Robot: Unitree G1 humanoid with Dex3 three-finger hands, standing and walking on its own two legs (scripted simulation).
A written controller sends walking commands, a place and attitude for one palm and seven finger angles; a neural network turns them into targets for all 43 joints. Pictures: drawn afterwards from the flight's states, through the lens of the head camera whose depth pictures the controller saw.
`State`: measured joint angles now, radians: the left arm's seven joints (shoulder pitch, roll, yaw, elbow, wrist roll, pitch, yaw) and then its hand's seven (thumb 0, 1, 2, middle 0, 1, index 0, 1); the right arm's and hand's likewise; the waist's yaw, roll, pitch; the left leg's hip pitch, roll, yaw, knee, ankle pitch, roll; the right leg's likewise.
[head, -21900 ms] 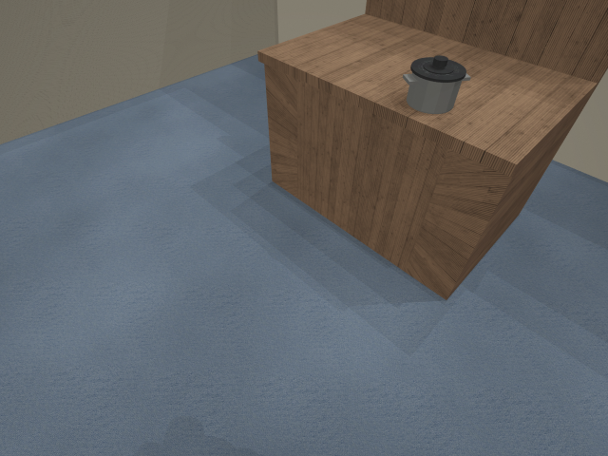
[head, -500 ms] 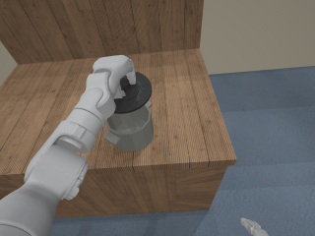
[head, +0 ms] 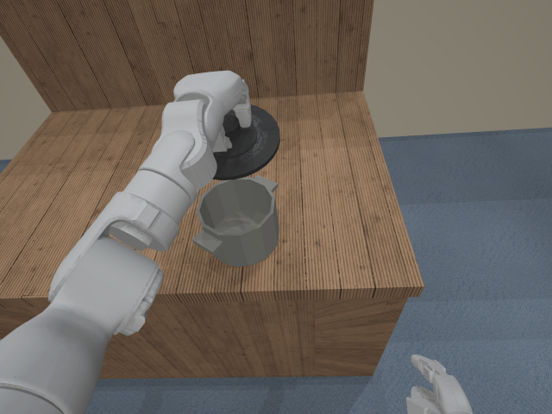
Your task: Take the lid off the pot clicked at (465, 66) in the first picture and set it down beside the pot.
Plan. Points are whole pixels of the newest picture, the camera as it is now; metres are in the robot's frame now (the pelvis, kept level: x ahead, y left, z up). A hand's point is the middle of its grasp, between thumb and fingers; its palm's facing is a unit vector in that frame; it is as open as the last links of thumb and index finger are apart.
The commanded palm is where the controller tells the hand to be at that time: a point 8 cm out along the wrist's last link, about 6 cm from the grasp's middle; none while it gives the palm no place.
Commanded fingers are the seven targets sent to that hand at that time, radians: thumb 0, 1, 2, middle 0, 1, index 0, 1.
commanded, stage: lift the lid straight up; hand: left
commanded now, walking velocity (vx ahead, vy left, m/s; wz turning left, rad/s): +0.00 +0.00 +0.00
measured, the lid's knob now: (227, 127) +0.49 +0.08 +0.18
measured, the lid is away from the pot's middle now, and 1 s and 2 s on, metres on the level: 0.02 0.09 0.21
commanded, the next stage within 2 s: move the lid sideways beside the pot in 0.18 s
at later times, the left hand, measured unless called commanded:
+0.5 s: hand (197, 127) +0.46 +0.12 +0.20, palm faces -0.19 -0.07 -0.98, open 7.1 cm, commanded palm +0.44 +0.13 +0.27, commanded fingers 0.00 0.72 0.90 -1.02 -1.08 -0.93 -1.02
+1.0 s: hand (153, 140) +0.45 +0.18 +0.19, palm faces -0.23 -0.04 -0.97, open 7.1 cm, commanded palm +0.44 +0.19 +0.27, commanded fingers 0.00 0.72 0.90 -1.02 -1.08 -0.93 -1.02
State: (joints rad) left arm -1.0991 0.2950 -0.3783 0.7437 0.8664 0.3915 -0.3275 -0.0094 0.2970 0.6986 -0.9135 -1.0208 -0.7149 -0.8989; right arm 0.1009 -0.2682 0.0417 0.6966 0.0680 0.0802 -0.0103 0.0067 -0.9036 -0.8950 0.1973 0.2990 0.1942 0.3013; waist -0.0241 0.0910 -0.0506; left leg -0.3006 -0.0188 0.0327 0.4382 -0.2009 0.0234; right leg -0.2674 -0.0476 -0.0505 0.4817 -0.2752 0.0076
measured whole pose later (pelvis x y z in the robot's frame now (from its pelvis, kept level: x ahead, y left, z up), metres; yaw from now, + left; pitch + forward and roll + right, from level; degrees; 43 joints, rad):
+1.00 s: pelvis -0.01 +0.01 +0.00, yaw +0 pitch +4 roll +0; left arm -1.05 0.48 -0.29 0.72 0.89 0.29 -0.44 0.00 0.31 0.70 -0.94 -1.04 -0.70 -0.89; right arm 0.13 -0.27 0.05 0.67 0.07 0.07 -0.03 0.01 -0.90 -0.89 0.20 0.30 0.20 0.30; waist -0.02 0.08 -0.02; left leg -0.31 -0.03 0.03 0.43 -0.19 0.04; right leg -0.25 -0.05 -0.06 0.44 -0.24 0.02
